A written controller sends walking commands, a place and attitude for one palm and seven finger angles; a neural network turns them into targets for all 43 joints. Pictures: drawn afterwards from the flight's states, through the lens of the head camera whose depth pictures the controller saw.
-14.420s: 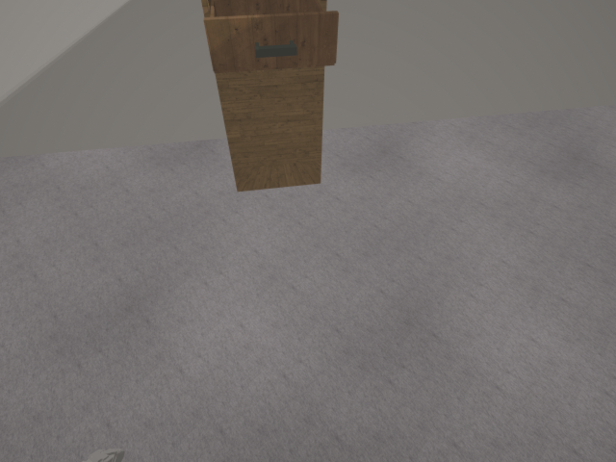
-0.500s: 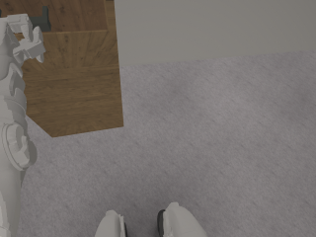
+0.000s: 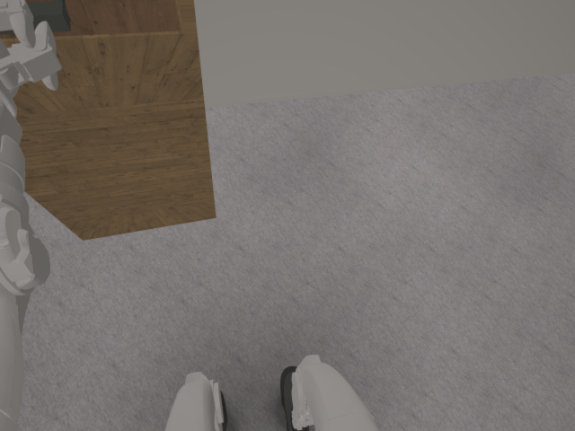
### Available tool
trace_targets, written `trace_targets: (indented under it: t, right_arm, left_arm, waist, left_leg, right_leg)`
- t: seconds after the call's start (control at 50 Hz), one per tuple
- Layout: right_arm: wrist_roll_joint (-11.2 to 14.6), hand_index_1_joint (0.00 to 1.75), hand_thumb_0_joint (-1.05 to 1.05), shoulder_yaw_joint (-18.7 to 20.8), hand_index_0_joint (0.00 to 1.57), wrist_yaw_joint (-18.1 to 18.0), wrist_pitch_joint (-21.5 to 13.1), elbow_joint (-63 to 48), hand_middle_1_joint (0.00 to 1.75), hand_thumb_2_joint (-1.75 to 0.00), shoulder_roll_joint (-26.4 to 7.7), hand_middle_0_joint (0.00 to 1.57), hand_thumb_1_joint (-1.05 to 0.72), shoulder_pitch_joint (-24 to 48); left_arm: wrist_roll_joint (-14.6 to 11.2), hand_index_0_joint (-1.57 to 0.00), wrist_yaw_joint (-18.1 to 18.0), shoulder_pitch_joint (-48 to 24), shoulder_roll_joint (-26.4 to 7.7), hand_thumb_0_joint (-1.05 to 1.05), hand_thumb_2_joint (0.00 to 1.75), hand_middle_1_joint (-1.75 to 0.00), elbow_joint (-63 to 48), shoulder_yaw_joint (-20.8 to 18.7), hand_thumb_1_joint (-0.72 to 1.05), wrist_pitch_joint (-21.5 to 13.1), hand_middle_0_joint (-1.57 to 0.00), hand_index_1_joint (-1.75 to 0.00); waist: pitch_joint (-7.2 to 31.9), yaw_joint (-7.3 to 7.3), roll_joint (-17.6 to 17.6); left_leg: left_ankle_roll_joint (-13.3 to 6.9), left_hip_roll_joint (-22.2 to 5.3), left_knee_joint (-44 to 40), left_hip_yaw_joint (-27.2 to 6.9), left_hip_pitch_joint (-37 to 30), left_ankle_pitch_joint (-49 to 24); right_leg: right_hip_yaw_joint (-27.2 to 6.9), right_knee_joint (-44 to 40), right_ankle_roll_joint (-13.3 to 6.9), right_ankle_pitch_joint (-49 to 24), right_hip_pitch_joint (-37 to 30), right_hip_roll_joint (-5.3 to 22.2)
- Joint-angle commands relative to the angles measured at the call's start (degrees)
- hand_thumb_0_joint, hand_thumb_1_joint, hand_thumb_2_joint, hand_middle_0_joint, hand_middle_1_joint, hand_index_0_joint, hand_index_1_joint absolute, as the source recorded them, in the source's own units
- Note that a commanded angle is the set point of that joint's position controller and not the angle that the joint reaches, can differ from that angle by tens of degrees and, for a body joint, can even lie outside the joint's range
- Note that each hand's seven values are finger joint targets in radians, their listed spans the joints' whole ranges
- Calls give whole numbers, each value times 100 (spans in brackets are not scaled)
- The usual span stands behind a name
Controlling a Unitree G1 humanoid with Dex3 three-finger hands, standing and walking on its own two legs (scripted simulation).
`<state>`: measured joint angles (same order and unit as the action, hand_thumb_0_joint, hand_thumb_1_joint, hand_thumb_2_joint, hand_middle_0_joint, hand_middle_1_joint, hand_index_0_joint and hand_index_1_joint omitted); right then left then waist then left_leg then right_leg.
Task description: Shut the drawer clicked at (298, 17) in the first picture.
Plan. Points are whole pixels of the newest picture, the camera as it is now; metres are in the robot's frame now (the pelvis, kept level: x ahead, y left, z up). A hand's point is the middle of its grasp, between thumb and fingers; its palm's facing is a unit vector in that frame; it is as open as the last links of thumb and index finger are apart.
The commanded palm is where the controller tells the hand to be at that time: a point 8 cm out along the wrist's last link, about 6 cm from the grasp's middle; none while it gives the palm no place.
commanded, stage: pull the fist back off the drawer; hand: left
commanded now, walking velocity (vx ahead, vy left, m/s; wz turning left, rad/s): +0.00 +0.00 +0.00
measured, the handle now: (11, 5) +0.64 +0.25 +0.11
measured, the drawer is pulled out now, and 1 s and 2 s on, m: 0.00 0.00 0.00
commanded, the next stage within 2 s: draw the hand back to the body in 0.38 s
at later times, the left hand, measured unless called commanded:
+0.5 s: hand (40, 66) +0.55 +0.21 +0.11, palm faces +0.12 -0.99 -0.01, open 3.2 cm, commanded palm +0.51 +0.25 +0.11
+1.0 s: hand out of the picture +0.41 +0.22 +0.16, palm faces +0.12 -0.99 -0.01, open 3.3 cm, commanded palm +0.36 +0.26 +0.17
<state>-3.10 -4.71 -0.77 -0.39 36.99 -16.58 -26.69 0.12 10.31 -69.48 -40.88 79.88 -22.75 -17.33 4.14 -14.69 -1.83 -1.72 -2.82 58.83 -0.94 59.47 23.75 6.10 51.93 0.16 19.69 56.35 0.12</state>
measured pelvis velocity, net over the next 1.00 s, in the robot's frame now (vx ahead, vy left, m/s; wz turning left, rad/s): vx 0.05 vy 0.00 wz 0.01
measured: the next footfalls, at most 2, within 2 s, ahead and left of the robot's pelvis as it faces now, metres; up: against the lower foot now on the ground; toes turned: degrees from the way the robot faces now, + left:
none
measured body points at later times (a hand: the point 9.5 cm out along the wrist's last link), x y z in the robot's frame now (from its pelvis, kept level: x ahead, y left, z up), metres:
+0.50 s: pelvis +0.04 +0.00 +0.02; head +0.16 +0.02 +0.46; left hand +0.54 +0.27 +0.11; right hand +0.03 -0.26 -0.09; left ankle +0.03 +0.10 -0.67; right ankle +0.04 -0.13 -0.67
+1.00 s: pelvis +0.05 +0.00 +0.05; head +0.08 -0.01 +0.50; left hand +0.40 +0.27 +0.16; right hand +0.20 -0.25 -0.05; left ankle +0.03 +0.10 -0.67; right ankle +0.04 -0.13 -0.67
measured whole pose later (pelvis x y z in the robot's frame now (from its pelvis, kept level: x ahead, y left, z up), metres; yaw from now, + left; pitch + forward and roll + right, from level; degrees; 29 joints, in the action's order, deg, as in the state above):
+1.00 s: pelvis +0.05 +0.00 +0.05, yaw +1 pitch +7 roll -2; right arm 2.8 -1.7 -2.3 -0.4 32.7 -14.6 -14.8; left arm -13.7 11.1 -14.6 -17.7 23.5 -16.9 -7.3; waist 5.7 -0.9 -2.7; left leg -1.3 -1.4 40.8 2.0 25.4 22.8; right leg 3.2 37.6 0.5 20.0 24.9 0.8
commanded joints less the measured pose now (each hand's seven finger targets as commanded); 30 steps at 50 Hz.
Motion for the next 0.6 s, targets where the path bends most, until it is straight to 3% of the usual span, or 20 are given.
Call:
trace_targets:
  t: [0.0, 0.04, 0.06, 0.08, 0.14, 0.22, 0.26, 0.3, 0.34, 0.36, 0.4, 0.46, 0.5, 0.54, 0.58]
  right_arm:
    - [17, 30, 0, 438, 20, -6, 23, -149, 30, -90, -1145, 20, -90, -1192]
    - [19, 30, 0, 449, 20, 13, 56, -167, 30, -90, -1135, 20, -90, -1176]
    - [11, 30, 0, 470, 20, 19, 74, -193, 30, -90, -1144, 20, -90, -1176]
    - [18, 30, 0, 475, 20, 41, 100, -221, 30, -90, -1123, 20, -90, -1172]
    - [56, 30, 0, 496, 20, 57, 169, -282, 30, -90, -1089, 20, -90, -1065]
    - [81, 30, 0, 564, 20, 111, 261, -440, 30, -90, -1017, 20, -90, -950]
    - [108, 30, 0, 594, 20, 118, 322, -494, 30, -90, -1000, 20, -90, -905]
    - [148, 30, 0, 614, 20, 110, 375, -512, 30, -90, -968, 20, -90, -830]
    - [171, 30, 0, 645, 20, 85, 408, -536, 30, -90, -971, 20, -90, -802]
    - [175, 30, 0, 646, 20, 68, 421, -537, 30, -90, -958, 20, -90, -772]
    - [192, 30, 0, 655, 20, 80, 442, -519, 30, -90, -888, 20, -90, -719]
    - [218, 30, 0, 690, 20, 59, 474, -447, 30, -90, -881, 20, -90, -686]
    - [272, 30, 0, 739, 20, 80, 471, -553, 30, -90, -833, 20, -90, -566]
    - [333, 30, 0, 777, 20, 104, 441, -657, 30, -90, -775, 20, -90, -415]
    - [405, 30, 0, 791, 20, 119, 410, -732, 30, -90, -730, 20, -90, -299]
  left_arm:
    - [-140, -140, -159, -3098, -969, 0, 90, -160, -1575, -63, 90, -347, -140, -160]
    - [-191, -140, -156, -2859, -952, 0, 90, -160, -1639, -145, 90, -346, -140, -160]
    - [-201, -140, -148, -2678, -1081, 0, 90, -160, -1744, -305, 90, -385, -140, -160]
    - [-221, -140, -135, -2576, -970, 0, 90, -160, -1867, -258, 90, -406, -140, -160]
    - [-308, -140, -109, -2084, -970, 0, 90, -160, -1932, -376, 90, -424, -140, -160]
    - [-366, -140, -137, -1211, -767, 0, 90, -160, -2398, -467, 90, -548, -140, -160]
    - [-423, -140, -131, -704, -757, 0, 90, -160, -2471, -585, 90, -583, -140, -160]
    - [-476, -140, -118, -755, -610, 0, 90, -160, -2591, -496, 90, -597, -140, -160]
    - [-521, -140, -107, -530, -799, 0, 90, -160, -2701, -710, 90, -633, -140, -160]
    - [-514, -140, -95, -549, -864, 0, 90, -160, -2847, -736, 90, -692, -140, -160]
    - [-524, -140, -43, -433, -518, 0, 90, -160, -2962, -503, 90, -748, -140, -160]
    - [-649, -140, 61, -246, -273, 0, 90, -160, -2866, -404, 90, -732, -140, -160]
    - [-795, -140, 157, 177, 44, 0, 90, -160, -3533, -239, 90, -706, -140, -160]
    - [-954, -140, 188, 865, 203, 0, 90, -160, -4237, -203, 90, -619, -140, -160]
    - [-1106, -140, 166, 1615, 529, 0, 90, -160, -4448, -60, 90, -386, -140, -160]
  waist:
    - [2720, -299, -1248]
    - [2725, -233, -1100]
    - [2886, -123, -1158]
    - [3003, -92, -1187]
    - [2810, 64, -912]
    - [3020, 392, -1009]
    - [2961, 500, -761]
    - [2727, 436, -532]
    - [2746, 521, -411]
    - [2752, 558, -528]
    - [2739, 552, -723]
    - [2600, 522, -601]
    - [3082, 710, -1029]
    - [3362, 903, -1150]
    - [3081, 949, -643]
  left_leg:
    - [-14, 44, -857, -446, -2546, -758]
    - [-24, 40, -875, -416, -2547, -818]
    - [-14, 42, -869, -407, -2666, -1009]
    - [4, 29, -899, -402, -2845, -1178]
    - [-8, 29, -964, -307, -2689, -1164]
    - [32, 33, -1026, -208, -3068, -1787]
    - [17, 40, -1035, -138, -3007, -2028]
    - [-9, 56, -1078, -59, -2852, -2018]
    - [-21, 72, -1094, 6, -2776, -2113]
    - [-12, 76, -1082, -1, -2853, -2284]
    - [23, 58, -1095, -19, -3171, -2586]
    - [33, 35, -1062, -34, -3305, -2915]
    - [88, 3, -1095, -55, -3897, -3606]
    - [153, -48, -1142, -109, -4381, -4327]
    - [123, -67, -1268, -102, -4255, -4462]
  right_leg:
    - [-334, -698, -104, -137, -690, -262]
    - [-335, -721, -103, -184, -833, -269]
    - [-335, -702, -124, -290, -937, -272]
    - [-315, -701, -124, -385, -979, -283]
    - [-346, -773, -109, -419, -1280, -297]
    - [-328, -747, -137, -889, -1603, -317]
    - [-346, -729, -147, -1216, -1875, -330]
    - [-390, -786, -102, -1415, -2052, -324]
    - [-432, -779, -103, -1660, -2316, -319]
    - [-448, -748, -117, -1803, -2349, -310]
    - [-406, -732, -123, -1919, -2212, -314]
    - [-399, -745, -127, -2092, -2156, -315]
    - [-388, -754, -125, -2324, -2266, -301]
    - [-348, -806, -138, -2567, -2482, -312]
    - [-298, -921, -103, -2771, -2719, -303]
